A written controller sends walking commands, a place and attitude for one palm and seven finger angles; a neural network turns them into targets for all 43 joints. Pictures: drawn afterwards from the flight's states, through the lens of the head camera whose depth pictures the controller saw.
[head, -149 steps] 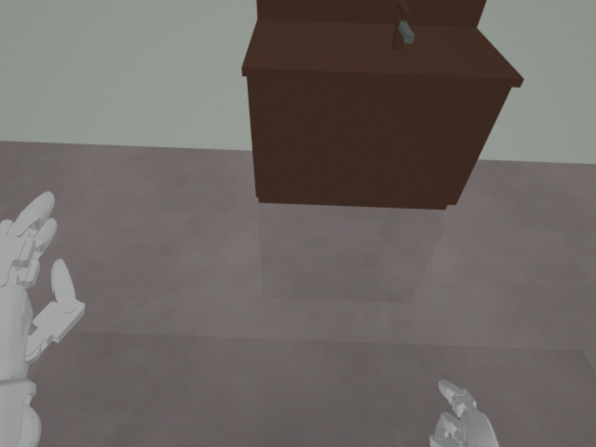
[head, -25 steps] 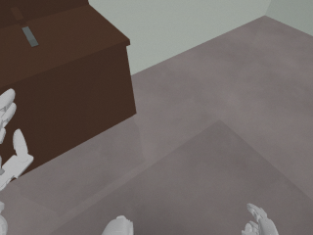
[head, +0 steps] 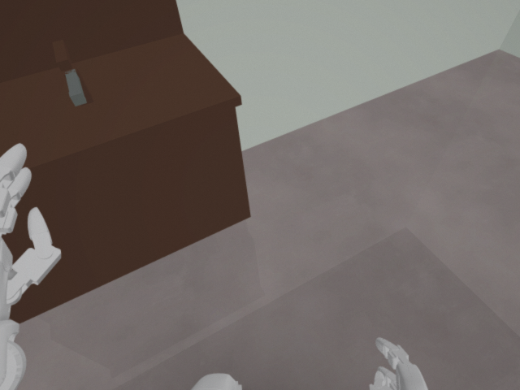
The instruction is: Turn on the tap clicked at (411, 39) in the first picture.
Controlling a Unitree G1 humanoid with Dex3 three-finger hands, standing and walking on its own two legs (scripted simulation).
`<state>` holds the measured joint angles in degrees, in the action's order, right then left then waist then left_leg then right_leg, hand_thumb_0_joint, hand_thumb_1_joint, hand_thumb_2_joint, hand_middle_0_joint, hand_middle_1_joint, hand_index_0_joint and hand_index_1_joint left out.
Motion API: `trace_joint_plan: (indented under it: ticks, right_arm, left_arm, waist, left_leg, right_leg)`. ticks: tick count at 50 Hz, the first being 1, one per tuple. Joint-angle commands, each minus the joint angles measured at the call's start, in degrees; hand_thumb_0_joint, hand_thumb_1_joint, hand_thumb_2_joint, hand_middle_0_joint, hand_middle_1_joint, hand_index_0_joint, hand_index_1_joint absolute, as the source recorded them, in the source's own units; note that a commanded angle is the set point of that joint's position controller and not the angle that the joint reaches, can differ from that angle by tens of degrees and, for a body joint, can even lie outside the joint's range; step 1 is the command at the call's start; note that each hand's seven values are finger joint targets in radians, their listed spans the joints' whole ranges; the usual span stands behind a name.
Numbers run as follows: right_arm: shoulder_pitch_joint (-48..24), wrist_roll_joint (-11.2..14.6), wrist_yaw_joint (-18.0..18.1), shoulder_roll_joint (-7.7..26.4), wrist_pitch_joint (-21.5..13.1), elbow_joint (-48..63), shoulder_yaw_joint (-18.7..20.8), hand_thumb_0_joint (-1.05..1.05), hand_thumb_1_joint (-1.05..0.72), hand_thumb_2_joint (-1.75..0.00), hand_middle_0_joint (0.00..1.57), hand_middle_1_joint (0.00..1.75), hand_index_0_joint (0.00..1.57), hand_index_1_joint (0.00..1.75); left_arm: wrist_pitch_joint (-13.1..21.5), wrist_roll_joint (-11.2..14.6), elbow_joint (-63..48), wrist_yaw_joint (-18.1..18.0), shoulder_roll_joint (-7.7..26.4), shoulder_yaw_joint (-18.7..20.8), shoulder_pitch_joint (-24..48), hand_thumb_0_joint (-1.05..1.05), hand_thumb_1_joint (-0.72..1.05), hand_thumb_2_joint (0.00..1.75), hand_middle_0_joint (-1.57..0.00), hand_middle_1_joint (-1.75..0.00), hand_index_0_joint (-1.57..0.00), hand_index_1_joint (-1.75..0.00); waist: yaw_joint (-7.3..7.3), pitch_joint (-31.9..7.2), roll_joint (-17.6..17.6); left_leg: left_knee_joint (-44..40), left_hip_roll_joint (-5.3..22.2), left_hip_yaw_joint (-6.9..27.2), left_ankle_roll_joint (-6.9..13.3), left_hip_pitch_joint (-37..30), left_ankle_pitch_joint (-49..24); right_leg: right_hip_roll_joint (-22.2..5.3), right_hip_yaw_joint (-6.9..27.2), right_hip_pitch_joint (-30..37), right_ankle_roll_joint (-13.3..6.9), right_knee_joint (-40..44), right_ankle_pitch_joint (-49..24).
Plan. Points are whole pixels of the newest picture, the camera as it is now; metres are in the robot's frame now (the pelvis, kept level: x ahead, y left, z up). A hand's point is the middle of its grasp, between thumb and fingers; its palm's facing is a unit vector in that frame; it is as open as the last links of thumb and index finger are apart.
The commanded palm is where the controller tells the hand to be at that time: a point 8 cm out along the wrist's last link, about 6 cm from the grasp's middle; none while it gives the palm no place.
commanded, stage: turn to face it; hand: left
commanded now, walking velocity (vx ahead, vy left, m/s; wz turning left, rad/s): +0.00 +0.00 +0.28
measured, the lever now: (77, 97) +0.72 +0.52 +0.06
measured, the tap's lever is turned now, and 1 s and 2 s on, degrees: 0 0 0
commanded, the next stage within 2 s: take the last steps up to it in 0.24 s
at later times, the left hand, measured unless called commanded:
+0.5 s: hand (29, 286) +0.18 +0.24 +0.19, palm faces +0.52 -0.74 -0.43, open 7.4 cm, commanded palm +0.13 +0.28 +0.19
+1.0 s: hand out of the picture +0.19 +0.29 +0.20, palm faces +0.58 -0.73 -0.36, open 7.4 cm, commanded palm +0.12 +0.32 +0.19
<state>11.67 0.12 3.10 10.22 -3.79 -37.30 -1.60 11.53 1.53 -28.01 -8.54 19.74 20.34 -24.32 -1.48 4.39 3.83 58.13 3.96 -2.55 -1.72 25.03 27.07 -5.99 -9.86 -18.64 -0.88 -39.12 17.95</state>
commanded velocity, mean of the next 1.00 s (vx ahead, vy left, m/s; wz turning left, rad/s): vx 0.20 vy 0.03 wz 0.12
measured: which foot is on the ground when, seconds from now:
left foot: up 0.00-0.18, down 0.20-0.50, up 0.52-0.80, down 0.82-1.00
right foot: down 0.00-0.20, up 0.22-0.46, down 0.48-0.84, up 0.86-1.00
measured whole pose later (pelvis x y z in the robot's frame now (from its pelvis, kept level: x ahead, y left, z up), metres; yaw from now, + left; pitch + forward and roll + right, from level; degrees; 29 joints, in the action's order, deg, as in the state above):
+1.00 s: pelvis +0.03 +0.01 +0.02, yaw +12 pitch -1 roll -1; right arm 12.4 0.3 3.3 8.8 -6.0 -35.4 -0.2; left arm 12.1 0.9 -29.0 -9.5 21.4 20.3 -24.4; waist 0.8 0.8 -1.1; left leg 29.3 4.0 -8.2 1.3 13.3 15.4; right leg -3.7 -4.9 -27.8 1.3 -60.6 23.7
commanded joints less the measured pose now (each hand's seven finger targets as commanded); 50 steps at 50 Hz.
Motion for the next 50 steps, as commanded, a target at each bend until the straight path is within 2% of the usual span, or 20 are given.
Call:
trace_joint_plan:
  ticks: [1,5,8,9,10,11,12,15,22,23,25,26,28,31,39,40,42,43,45,50]
  right_arm:
    - [-6.8,0.1,1.1,4.9,-2.2,9.7,2.3,0.0,-0.9,-0.9,0.2,0.3,0.2,0.3]
    - [-6.5,-0.6,1.5,5.2,-1.8,12.0,3.3,0.0,-0.9,-0.9,0.2,0.3,0.2,0.3]
    - [-3.5,-0.4,1.7,5.8,-1.2,13.0,4.3,0.0,-0.9,-0.9,0.2,0.3,0.2,0.3]
    - [-3.0,-0.1,1.8,7.3,-1.3,13.6,5.1,0.0,-0.9,-0.9,0.2,0.3,0.2,0.3]
    - [-3.2,0.1,1.6,9.1,-1.8,14.3,5.7,0.0,-0.9,-0.9,0.2,0.3,0.2,0.3]
    - [-2.1,-0.4,1.1,8.1,-2.6,13.7,5.4,0.0,-0.9,-0.9,0.2,0.3,0.2,0.3]
    - [-2.2,-0.9,0.4,7.7,-3.1,12.6,5.0,0.0,-0.9,-0.9,0.2,0.3,0.2,0.3]
    - [-2.1,0.6,-1.1,8.8,-4.0,11.6,6.1,0.0,-0.9,-0.9,0.2,0.3,0.2,0.3]
    - [-3.7,0.8,-0.2,8.4,-3.6,11.0,4.4,0.0,-0.9,-0.9,0.2,0.3,0.2,0.3]
    - [-3.8,0.6,0.1,7.9,-3.3,10.7,4.2,0.0,-0.9,-0.9,0.2,0.3,0.2,0.3]
    - [-5.4,0.3,0.5,6.4,-3.1,11.3,3.7,0.0,-0.9,-0.9,0.2,0.3,0.2,0.3]
    - [-6.7,0.0,0.4,8.6,-3.5,10.6,4.6,0.0,-0.9,-0.9,0.2,0.3,0.2,0.3]
    - [-6.5,-0.2,0.6,7.2,-2.7,8.7,3.4,0.0,-0.9,-0.9,0.2,0.3,0.2,0.3]
    - [-7.2,0.0,1.3,6.7,-1.6,8.8,3.3,0.0,-0.9,-0.9,0.2,0.3,0.2,0.3]
    - [-3.4,-0.4,2.0,6.6,-2.8,11.4,4.5,0.0,-0.9,-0.9,0.2,0.3,0.2,0.3]
    - [-2.8,-0.1,2.4,7.5,-2.8,11.5,5.0,0.0,-0.9,-0.9,0.2,0.3,0.2,0.3]
    - [-2.7,0.7,2.0,9.5,-3.1,12.8,5.4,0.0,-0.9,-0.9,0.2,0.3,0.2,0.3]
    - [-3.7,-0.3,1.9,7.9,-3.7,11.0,4.2,0.0,-0.9,-0.9,0.2,0.3,0.2,0.3]
    - [-3.7,0.5,1.0,7.9,-4.4,9.9,5.0,0.0,-0.9,-0.9,0.2,0.3,0.2,0.3]
    - [-3.0,0.3,0.2,7.7,-5.4,9.3,4.7,0.0,-0.9,-0.9,0.2,0.3,0.2,0.3]
  left_arm:
    - [3.1,-0.1,-11.2,-1.7,11.4,7.1,4.5,0.0,0.9,0.9,-0.2,-0.3,-0.2,-0.3]
    - [3.8,-0.2,-16.4,-3.0,11.8,8.6,-0.2,0.0,0.9,0.9,-0.2,-0.3,-0.2,-0.3]
    - [3.8,0.6,-19.6,-3.7,11.7,9.1,-2.0,0.0,0.9,0.9,-0.2,-0.3,-0.2,-0.3]
    - [4.0,1.1,-21.3,-3.6,11.6,8.7,-1.7,0.0,0.9,0.9,-0.2,-0.3,-0.2,-0.3]
    - [4.6,1.5,-22.7,-3.4,11.9,8.8,-1.5,0.0,0.9,0.9,-0.2,-0.3,-0.2,-0.3]
    - [5.5,1.0,-18.6,-2.7,12.8,9.7,-4.4,0.0,0.9,0.9,-0.2,-0.3,-0.2,-0.3]
    - [5.6,0.2,-17.2,-2.0,12.3,9.1,-3.8,0.0,0.9,0.9,-0.2,-0.3,-0.2,-0.3]
    - [4.8,0.7,-17.8,-1.4,10.1,7.0,-3.6,0.0,0.9,0.9,-0.2,-0.3,-0.2,-0.3]
    - [2.5,0.8,-13.3,-0.9,9.2,5.2,0.8,0.0,0.9,0.9,-0.2,-0.3,-0.2,-0.3]
    - [2.4,0.2,-11.9,-1.0,9.8,5.1,3.0,0.0,0.9,0.9,-0.2,-0.3,-0.2,-0.3]
    - [1.4,0.0,-10.0,-1.6,13.2,6.2,7.2,0.0,0.9,0.9,-0.2,-0.3,-0.2,-0.3]
    - [1.4,0.5,-9.5,-1.6,12.3,4.9,9.1,0.0,0.9,0.9,-0.2,-0.3,-0.2,-0.3]
    - [2.6,0.1,-8.8,-1.2,11.8,4.9,6.4,0.0,0.9,0.9,-0.2,-0.3,-0.2,-0.3]
    - [3.6,-0.2,-9.2,-0.8,11.7,5.2,4.9,0.0,0.9,0.9,-0.2,-0.3,-0.2,-0.3]
    - [3.4,-0.1,-13.4,-3.0,10.3,5.4,4.2,0.0,0.9,0.9,-0.2,-0.3,-0.2,-0.3]
    - [3.6,-0.1,-13.3,-3.0,10.0,5.0,5.1,0.0,0.9,0.9,-0.2,-0.3,-0.2,-0.3]
    - [4.6,-0.1,-16.2,-2.9,9.4,3.9,8.0,0.0,0.9,0.9,-0.2,-0.3,-0.2,-0.3]
    - [5.2,-0.8,-13.8,-2.6,12.6,5.8,7.5,0.0,0.9,0.9,-0.2,-0.3,-0.2,-0.3]
    - [5.4,-0.9,-15.1,-1.8,10.8,4.7,5.6,0.0,0.9,0.9,-0.2,-0.3,-0.2,-0.3]
    - [4.6,-0.5,-14.8,-0.9,9.2,4.8,-0.8,0.0,0.9,0.9,-0.2,-0.3,-0.2,-0.3]
  waist:
    - [1.62,-10.1,-16.3]
    - [0.1,-12.8,-14.7]
    - [2.3,-15.2,-7.7]
    - [2.41,-15.9,-0.6]
    - [1.48,-15.8,12.3]
    - [1.2,-14.5,16.2]
    - [2.06,-12.9,14.7]
    - [2.2,-13.2,11.1]
    - [1.3,-9.6,8.5]
    - [1.3,-9.2,4.6]
    - [0.42,-6.2,-21.1]
    - [0.65,-5.2,-19.3]
    - [1.37,-2.6,-12.1]
    - [1.56,-4.8,-11.5]
    - [1.03,-10.9,-10.9]
    - [1.69,-10.7,-5.4]
    - [2.27,-10.0,14.3]
    - [2.72,-9.6,15.4]
    - [2.39,-7.8,8.4]
    - [1.82,-8.4,8.2]
  left_leg:
    - [2.4,0.4,0.9,-0.4,3.7,1.2]
    - [-14.8,-1.5,-4.0,0.3,-1.8,-2.7]
    - [-31.4,-2.8,-4.7,0.2,-12.8,-17.0]
    - [-34.0,2.4,1.1,2.3,-17.3,-28.0]
    - [-34.9,13.5,15.4,8.0,-21.7,-50.3]
    - [-36.2,19.4,24.8,12.8,-23.8,-63.2]
    - [-35.7,19.6,25.8,14.1,-22.6,-60.9]
    - [-31.5,11.8,11.7,10.5,-21.7,-55.6]
    - [-33.1,8.7,7.7,8.0,-5.1,-14.7]
    - [-29.0,6.4,5.5,6.4,-1.4,-7.2]
    - [-1.5,-4.1,-1.3,1.4,12.4,5.8]
    - [8.1,-2.7,3.8,1.0,13.5,2.5]
    - [12.9,0.0,4.2,-0.1,14.1,-5.7]
    - [1.9,1.0,1.0,0.2,8.0,-8.0]
    - [-31.8,-2.4,-8.3,1.9,-13.0,-10.7]
    - [-34.5,-0.4,-5.7,3.0,-18.3,-10.5]
    - [-41.1,17.5,21.5,11.9,-28.5,-24.5]
    - [-43.8,20.9,27.8,15.0,-24.9,-19.6]
    - [-41.5,18.3,20.4,15.6,-24.1,-20.2]
    - [-42.4,13.3,6.4,11.4,-17.2,-23.1]
  right_leg:
    - [-14.7,10.3,11.8,-5.9,13.8,-38.3]
    - [-13.9,7.5,14.9,-5.8,12.2,-38.6]
    - [-10.4,4.7,12.2,-1.9,5.0,-29.0]
    - [-6.8,2.9,7.9,0.9,-1.8,-21.4]
    - [-0.5,2.4,-2.3,4.0,-10.0,1.4]
    - [2.6,5.7,-9.9,4.1,-18.6,20.2]
    - [2.2,8.7,-12.0,3.9,-21.7,19.1]
    - [3.8,6.4,-8.3,3.9,-11.9,7.9]
    - [5.4,2.3,10.0,4.0,9.7,3.3]
    - [2.7,4.8,13.2,2.6,14.9,2.2]
    - [-18.4,35.6,11.8,-7.6,27.8,11.3]
    - [-20.3,38.2,8.5,-9.1,30.1,15.6]
    - [-16.7,26.5,7.4,-8.6,28.0,4.0]
    - [-12.7,12.8,7.6,-5.7,24.9,-9.4]
    - [-7.7,10.4,9.3,-4.4,16.9,2.4]
    - [-5.7,9.3,5.0,-2.7,10.5,2.7]
    - [4.6,2.7,-14.3,2.1,-15.3,16.9]
    - [2.9,7.3,-17.9,1.4,-25.3,17.4]
    - [0.4,9.3,-22.1,1.8,-28.0,10.4]
    - [1.4,4.4,-13.2,2.7,-15.8,2.0]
